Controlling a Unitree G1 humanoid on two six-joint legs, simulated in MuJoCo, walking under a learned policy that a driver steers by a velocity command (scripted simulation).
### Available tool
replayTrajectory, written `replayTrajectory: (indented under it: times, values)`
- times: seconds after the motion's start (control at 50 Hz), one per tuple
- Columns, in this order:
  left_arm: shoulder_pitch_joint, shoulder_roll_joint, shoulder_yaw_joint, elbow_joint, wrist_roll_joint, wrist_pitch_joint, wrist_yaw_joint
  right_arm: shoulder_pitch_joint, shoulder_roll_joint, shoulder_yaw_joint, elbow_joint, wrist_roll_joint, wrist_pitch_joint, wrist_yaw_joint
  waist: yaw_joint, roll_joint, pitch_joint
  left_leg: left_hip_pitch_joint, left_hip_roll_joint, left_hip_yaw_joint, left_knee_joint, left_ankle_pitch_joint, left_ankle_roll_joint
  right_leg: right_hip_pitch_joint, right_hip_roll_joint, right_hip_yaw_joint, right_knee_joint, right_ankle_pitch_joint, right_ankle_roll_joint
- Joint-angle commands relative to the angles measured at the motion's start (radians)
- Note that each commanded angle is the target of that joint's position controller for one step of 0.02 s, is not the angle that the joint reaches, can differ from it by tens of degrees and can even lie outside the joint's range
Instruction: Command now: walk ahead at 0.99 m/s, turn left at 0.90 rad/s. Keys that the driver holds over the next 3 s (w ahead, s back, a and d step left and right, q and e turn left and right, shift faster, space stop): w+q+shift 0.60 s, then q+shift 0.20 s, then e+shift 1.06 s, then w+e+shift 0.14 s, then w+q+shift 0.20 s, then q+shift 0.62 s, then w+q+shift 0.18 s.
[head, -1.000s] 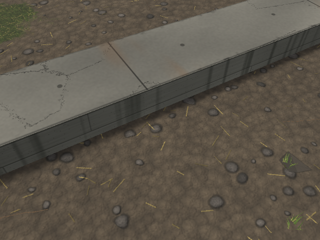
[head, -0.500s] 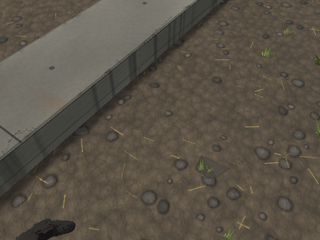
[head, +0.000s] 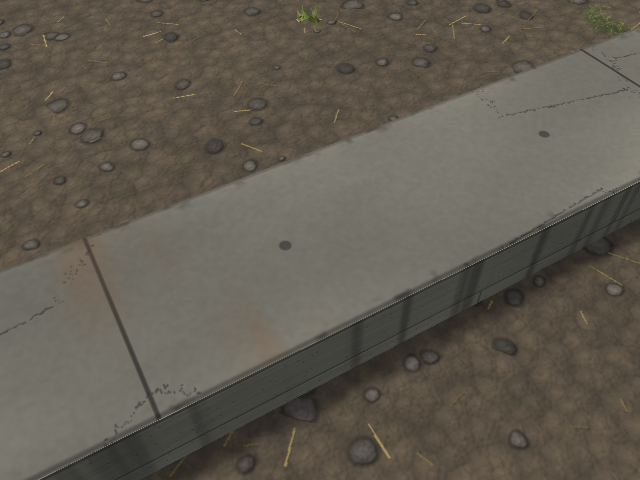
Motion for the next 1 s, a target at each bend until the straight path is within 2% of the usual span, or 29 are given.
replayTrajectory:
  times: [0.02, 0.06, 0.16, 0.22, 0.26, 0.28, 0.3, 0.32, 0.34, 0.36, 0.4, 0.48, 0.54, 0.62, 0.68, 0.7, 0.72, 0.74, 0.76, 0.78, 0.8, 0.82, 0.84, 0.86, 0.88, 0.9, 0.92, 0.96, 1.0]
  values:
    - [-0.016, 0.168, 0.022, -0.122, 0.030, -0.005, -0.001, 0.032, -0.121, -0.024, -0.053, 0.007, -0.051, -0.019, 0.082, -0.111, 0.050, 0.187, 0.321, -0.700, -0.516, -0.035, 0.152, -0.397, -0.075, 0.067, -0.116, 0.011, 0.029]
    - [-0.048, 0.151, 0.012, -0.134, 0.032, 0.026, -0.004, 0.014, -0.133, -0.021, -0.058, 0.012, -0.080, -0.015, 0.096, -0.111, 0.062, 0.035, 0.246, -0.560, -0.546, 0.060, 0.133, -0.299, -0.108, 0.028, -0.302, 0.021, 0.065]
    - [-0.283, 0.085, -0.017, -0.236, -0.019, 0.020, -0.015, 0.066, -0.154, -0.040, -0.043, 0.024, -0.093, 0.003, -0.024, -0.013, 0.039, 0.038, 0.146, -0.424, -0.518, 0.467, 0.018, -0.127, -0.038, -0.072, -0.823, 0.426, 0.063]
    - [-0.272, 0.132, 0.000, -0.245, -0.023, 0.012, 0.000, 0.075, -0.172, -0.050, -0.041, 0.022, -0.095, 0.000, -0.031, 0.042, -0.037, 0.197, 0.176, -0.456, -0.403, 0.688, -0.038, -0.034, 0.008, -0.047, -0.958, 0.456, 0.032]
    - [-0.106, 0.218, 0.037, -0.202, -0.021, 0.000, 0.025, 0.029, -0.214, -0.058, -0.059, 0.014, -0.099, -0.007, 0.066, 0.051, -0.162, 0.269, 0.179, -0.483, -0.166, 0.901, -0.085, 0.154, 0.041, -0.023, -0.972, 0.344, 0.011]
    - [0.089, 0.261, 0.058, -0.151, -0.022, -0.006, 0.036, -0.045, -0.224, -0.057, -0.081, 0.011, -0.100, -0.006, 0.192, 0.048, -0.243, 0.217, 0.157, -0.468, 0.054, 0.864, -0.105, 0.332, 0.004, -0.017, -0.987, 0.298, 0.003]
    - [0.310, 0.318, 0.085, -0.100, -0.002, -0.010, 0.052, -0.089, -0.136, -0.032, -0.113, 0.008, -0.108, -0.007, 0.277, -0.018, -0.352, 0.063, 0.122, -0.417, 0.340, 0.585, -0.110, 0.566, -0.138, 0.096, -0.946, 0.088, -0.017]
    - [0.307, 0.372, 0.094, -0.090, 0.051, -0.009, 0.052, 0.020, 0.042, 0.016, -0.156, 0.045, -0.101, -0.014, 0.165, -0.326, -0.430, -0.256, 0.016, -0.293, 0.623, -0.237, -0.134, 0.773, -0.451, 0.562, -1.070, -0.047, -0.090]
    - [0.165, 0.338, 0.103, -0.114, 0.035, 0.004, 0.037, 0.061, -0.035, 0.028, -0.165, 0.032, -0.084, -0.026, 0.096, -0.348, -0.440, -0.340, 0.110, -0.236, 0.704, -0.137, -0.119, 0.674, -0.459, 0.779, -1.189, -0.282, -0.136]
    - [0.056, 0.208, 0.076, -0.140, 0.026, 0.010, 0.032, -0.026, -0.087, 0.019, -0.142, 0.004, -0.066, -0.026, 0.098, -0.178, -0.287, -0.348, 0.178, -0.202, 0.693, -0.016, -0.123, 0.507, -0.394, 0.598, -1.211, -0.336, -0.125]
    - [0.070, 0.148, 0.056, -0.096, 0.020, 0.009, 0.025, -0.125, -0.083, 0.018, -0.163, -0.019, -0.048, 0.000, 0.096, -0.048, -0.153, -0.343, 0.231, -0.181, 0.664, 0.029, -0.140, 0.341, -0.311, 0.318, -1.215, 0.005, -0.100]
    - [0.193, 0.137, 0.056, -0.011, 0.010, -0.027, -0.008, -0.190, 0.011, 0.045, -0.244, -0.025, -0.012, 0.016, 0.070, -0.075, -0.140, -0.465, 0.258, -0.135, 0.916, -0.021, -0.135, 0.318, -0.332, 0.083, -1.133, 0.610, -0.112]
    - [0.220, 0.128, 0.051, 0.038, 0.016, -0.030, -0.009, -0.349, 0.055, 0.062, -0.353, -0.017, 0.004, 0.012, 0.045, -0.094, -0.041, -0.674, 0.264, -0.167, 1.082, -0.001, -0.115, 0.244, -0.329, -0.022, -1.207, 0.375, -0.063]
    - [0.339, 0.131, 0.037, 0.149, 0.044, -0.043, -0.025, -0.647, 0.154, 0.095, -0.501, -0.001, 0.024, -0.068, 0.062, -0.090, 0.178, -1.247, 0.196, -0.124, 1.684, -0.324, -0.052, 0.374, -0.397, -0.100, -1.298, 0.416, -0.080]
    - [0.428, 0.052, 0.004, 0.228, 0.030, -0.006, -0.012, -0.795, 0.197, 0.137, -0.585, -0.007, -0.007, -0.058, 0.054, 0.013, 0.210, -1.072, 0.213, 0.073, 1.222, -0.376, -0.057, 0.267, -0.213, -0.339, -1.346, 0.735, 0.022]
    - [0.322, 0.105, 0.006, 0.185, 0.011, 0.011, 0.017, -0.628, 0.199, 0.157, -0.575, 0.011, 0.002, -0.020, -0.038, -0.019, 0.094, -0.579, 0.213, 0.142, 0.867, -0.250, -0.043, 0.054, -0.164, -0.444, -1.392, 1.112, -0.003]
    - [0.310, 0.171, 0.019, 0.139, -0.031, 0.012, 0.032, -0.515, 0.130, 0.136, -0.530, 0.024, 0.010, 0.002, -0.052, -0.006, -0.055, -0.175, 0.147, 0.180, 0.688, -0.104, -0.071, -0.039, -0.167, -0.389, -1.293, 1.412, -0.073]
    - [0.256, 0.335, 0.053, 0.070, -0.054, -0.007, 0.035, -0.313, 0.056, 0.085, -0.447, 0.003, 0.040, 0.011, -0.131, -0.108, -0.278, 0.056, 0.038, 0.213, 0.777, -0.115, -0.079, 0.028, -0.220, -0.365, -1.045, 1.986, -0.094]
    - [0.178, 0.469, 0.109, 0.020, -0.078, -0.006, 0.011, -0.062, 0.024, 0.055, -0.390, 0.003, 0.048, 0.013, -0.226, -0.226, -0.417, 0.164, 0.038, 0.114, 0.623, -0.137, -0.048, 0.142, -0.270, -0.302, -0.735, 2.121, -0.080]
    - [0.210, 0.423, 0.117, -0.008, -0.100, -0.001, -0.011, -0.046, -0.059, 0.017, -0.368, 0.020, 0.035, 0.011, -0.196, -0.225, -0.470, 0.301, 0.049, -0.202, 0.368, -0.121, 0.040, 0.058, -0.226, -0.231, -0.321, 1.619, -0.024]
    - [0.190, 0.263, 0.091, -0.085, -0.097, 0.001, -0.054, -0.163, -0.212, -0.040, -0.389, 0.034, 0.030, -0.006, -0.107, 0.229, -0.459, 0.407, 0.334, -0.818, -0.049, 0.350, 0.178, -0.288, 0.071, -0.217, 0.254, 0.046, 0.077]
    - [0.177, 0.231, 0.089, -0.156, -0.047, -0.011, -0.053, -0.161, -0.206, -0.057, -0.409, 0.006, 0.035, -0.017, -0.071, 0.110, -0.594, 0.466, 0.393, -1.095, -0.119, 0.585, 0.198, -0.375, 0.081, 0.016, 0.561, 0.083, 0.045]
    - [0.231, 0.224, 0.116, -0.095, -0.075, -0.023, -0.097, 0.195, -0.175, -0.020, -0.265, -0.052, 0.016, 0.017, -0.174, 0.005, -0.579, 0.451, 0.447, -1.041, -0.207, 0.449, 0.026, -0.565, 0.075, 0.366, 0.604, 0.224, 0.012]
    - [0.147, 0.207, 0.093, -0.135, -0.082, -0.039, -0.095, 0.060, -0.156, -0.007, -0.201, -0.027, -0.016, 0.032, -0.082, -0.073, -0.314, 0.244, 0.423, -0.899, -0.174, 0.425, -0.021, -0.661, 0.063, 0.304, 0.576, 0.252, 0.029]
    - [0.186, 0.166, 0.076, -0.147, -0.038, -0.044, -0.078, -0.063, -0.079, 0.027, -0.156, -0.012, -0.027, 0.048, 0.004, -0.038, -0.308, 0.167, 0.417, -0.828, -0.182, 0.397, 0.041, -0.698, 0.077, 0.274, 0.666, 0.203, 0.007]
    - [0.203, 0.133, 0.053, -0.139, -0.014, -0.030, -0.060, -0.140, 0.007, 0.060, -0.104, -0.030, -0.028, 0.065, 0.096, -0.085, -0.309, 0.050, 0.401, -0.741, -0.185, 0.382, 0.102, -0.724, 0.064, 0.253, 0.708, 0.230, -0.026]
    - [0.191, 0.128, 0.038, -0.143, -0.013, -0.012, -0.046, -0.165, 0.038, 0.083, -0.082, -0.081, -0.045, 0.083, 0.144, -0.147, -0.231, -0.081, 0.415, -0.625, -0.145, 0.556, 0.115, -0.756, 0.023, 0.246, 0.647, 0.254, -0.028]
    - [0.166, 0.102, 0.020, -0.127, -0.014, 0.003, -0.036, -0.250, 0.077, 0.095, -0.045, -0.062, -0.113, 0.085, 0.247, -0.109, -0.205, -0.209, 0.383, -0.381, -0.211, 0.552, -0.013, -0.684, -0.064, 0.170, 0.428, 0.150, -0.041]
    - [0.081, 0.067, 0.013, -0.152, -0.024, -0.023, -0.039, -0.208, 0.044, 0.080, -0.038, -0.070, -0.160, 0.060, 0.208, -0.055, -0.181, -0.281, 0.230, -0.140, -0.275, 0.496, -0.142, -0.545, -0.046, 0.050, 0.198, 0.188, -0.044]
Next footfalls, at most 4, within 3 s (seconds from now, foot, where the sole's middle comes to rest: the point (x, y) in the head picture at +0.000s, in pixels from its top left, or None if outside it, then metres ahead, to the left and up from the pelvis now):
0.30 right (401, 465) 0.51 -0.15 -0.74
0.78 left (198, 323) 0.75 0.25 -0.56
1.26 right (188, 224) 1.03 0.29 -0.56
1.62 left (100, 245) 0.98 0.49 -0.56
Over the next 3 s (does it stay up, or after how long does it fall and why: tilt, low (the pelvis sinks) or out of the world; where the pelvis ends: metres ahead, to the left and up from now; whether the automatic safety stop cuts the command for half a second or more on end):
stays up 1.29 0.19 0.22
